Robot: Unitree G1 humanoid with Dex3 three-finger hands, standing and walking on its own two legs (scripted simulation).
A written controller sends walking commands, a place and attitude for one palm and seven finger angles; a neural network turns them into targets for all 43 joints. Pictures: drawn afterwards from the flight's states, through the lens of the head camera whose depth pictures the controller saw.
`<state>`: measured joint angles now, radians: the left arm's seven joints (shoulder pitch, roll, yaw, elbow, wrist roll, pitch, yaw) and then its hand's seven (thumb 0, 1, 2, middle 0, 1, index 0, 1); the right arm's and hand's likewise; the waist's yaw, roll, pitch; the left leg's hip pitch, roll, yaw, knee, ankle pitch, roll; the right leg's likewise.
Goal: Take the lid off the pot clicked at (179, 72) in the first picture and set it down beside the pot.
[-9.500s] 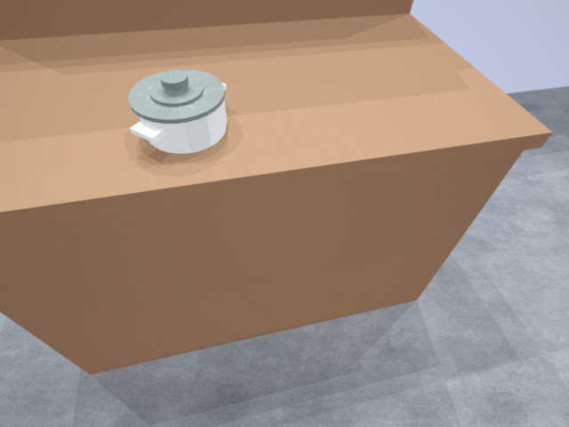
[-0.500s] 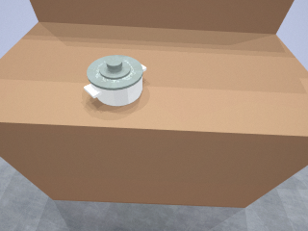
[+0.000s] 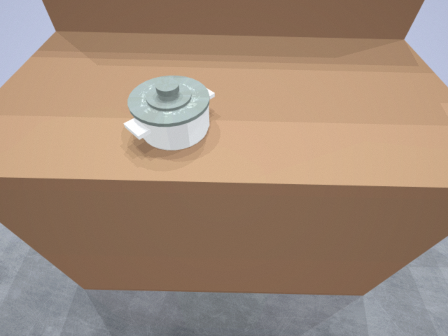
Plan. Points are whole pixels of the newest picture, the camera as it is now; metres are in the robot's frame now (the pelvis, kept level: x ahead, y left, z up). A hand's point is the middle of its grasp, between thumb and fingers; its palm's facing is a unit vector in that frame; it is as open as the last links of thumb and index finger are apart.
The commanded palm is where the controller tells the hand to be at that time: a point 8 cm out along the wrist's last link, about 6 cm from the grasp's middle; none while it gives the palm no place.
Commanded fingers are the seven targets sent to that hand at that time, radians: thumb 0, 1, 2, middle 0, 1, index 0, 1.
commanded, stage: look again from close up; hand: left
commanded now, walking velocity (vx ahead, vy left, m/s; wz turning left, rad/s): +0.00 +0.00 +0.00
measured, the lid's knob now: (167, 87) +0.54 +0.15 +0.16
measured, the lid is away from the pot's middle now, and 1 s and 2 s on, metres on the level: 0.00 0.00 0.00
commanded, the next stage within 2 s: lift the closed hand beside the body in 1.12 s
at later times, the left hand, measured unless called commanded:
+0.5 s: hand out of the picture +0.06 +0.17 -0.17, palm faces +0.01 -0.97 -0.24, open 7.3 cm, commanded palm none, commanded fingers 0.00 0.90 0.90 -0.20 -0.30 -0.20 -0.30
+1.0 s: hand out of the picture +0.05 +0.15 -0.17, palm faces +0.02 -0.98 -0.22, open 7.3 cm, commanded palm none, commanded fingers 0.00 0.90 0.90 -0.20 -0.30 -0.20 -0.30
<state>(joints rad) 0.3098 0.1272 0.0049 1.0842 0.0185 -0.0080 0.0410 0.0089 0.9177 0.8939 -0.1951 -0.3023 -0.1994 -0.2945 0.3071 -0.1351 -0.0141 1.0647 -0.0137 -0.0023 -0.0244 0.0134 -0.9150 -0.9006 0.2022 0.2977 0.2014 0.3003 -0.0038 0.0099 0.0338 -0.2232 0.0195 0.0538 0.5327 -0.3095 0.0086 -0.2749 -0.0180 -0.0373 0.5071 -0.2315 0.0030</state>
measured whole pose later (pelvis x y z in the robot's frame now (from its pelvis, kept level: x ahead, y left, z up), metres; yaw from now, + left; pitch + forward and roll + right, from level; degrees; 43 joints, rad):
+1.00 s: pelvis +0.03 -0.03 +0.00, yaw +0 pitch +0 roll +1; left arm 0.25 0.17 0.01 1.07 0.01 -0.01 0.03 0.01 0.92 0.89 -0.20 -0.30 -0.20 -0.29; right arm 0.26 -0.15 -0.01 1.10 -0.01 -0.02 -0.04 0.01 -0.91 -0.90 0.20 0.30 0.20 0.30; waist 0.00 0.00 0.06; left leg -0.13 0.04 0.05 0.45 -0.32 -0.03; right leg -0.22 0.01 -0.04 0.50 -0.28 -0.03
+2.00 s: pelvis +0.00 +0.01 +0.00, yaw +1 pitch -6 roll -1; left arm 0.67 0.29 0.22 -0.44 -0.01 -0.09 0.09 0.02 0.90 0.89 -1.26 -1.47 -1.27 -1.46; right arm 0.24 -0.17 0.03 0.64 0.00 -0.23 -0.04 0.02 -0.90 -0.90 0.21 0.30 0.21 0.30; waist 0.07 0.06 0.03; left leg -0.09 0.00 0.03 0.48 -0.29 0.02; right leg -0.13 -0.03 -0.05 0.45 -0.22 0.02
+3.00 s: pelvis +0.00 +0.00 +0.00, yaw +0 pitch -2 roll +0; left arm 0.45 0.52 0.31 -0.69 0.46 0.06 0.14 0.01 0.83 0.94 -1.29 -1.42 -1.30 -1.41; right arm 0.15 -0.26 0.01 0.56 0.00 -0.03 0.00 0.02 -0.90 -0.90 0.20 0.30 0.20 0.30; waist 0.10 0.09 0.02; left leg -0.16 0.01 0.04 0.50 -0.30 0.01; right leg -0.23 -0.03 -0.04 0.51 -0.24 0.00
